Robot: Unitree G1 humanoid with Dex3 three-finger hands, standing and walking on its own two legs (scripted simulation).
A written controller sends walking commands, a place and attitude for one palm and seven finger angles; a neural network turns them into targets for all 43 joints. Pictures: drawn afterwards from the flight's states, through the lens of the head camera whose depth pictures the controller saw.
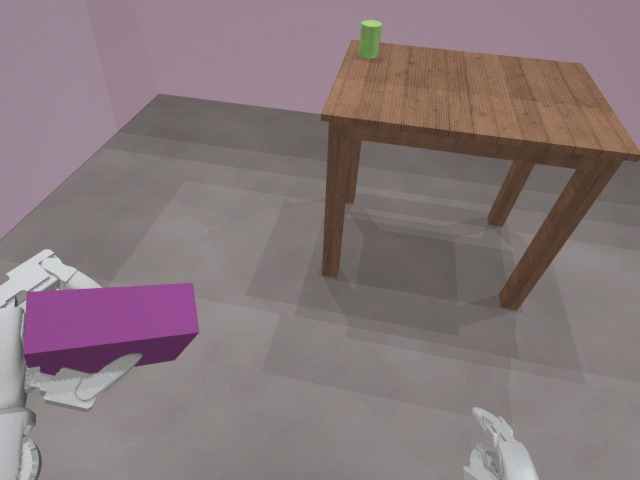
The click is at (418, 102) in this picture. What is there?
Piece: table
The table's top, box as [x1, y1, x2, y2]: [321, 40, 639, 161]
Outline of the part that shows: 321,113 321,120 634,161 637,161 639,159 638,148 581,63 387,43 379,44 379,51 377,57 372,59 366,59 358,55 359,41 351,40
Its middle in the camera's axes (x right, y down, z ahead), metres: +0.45 -0.47 +1.20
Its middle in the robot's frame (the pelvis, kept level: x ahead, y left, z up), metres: +1.23 -0.38 -0.06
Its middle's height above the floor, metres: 0.72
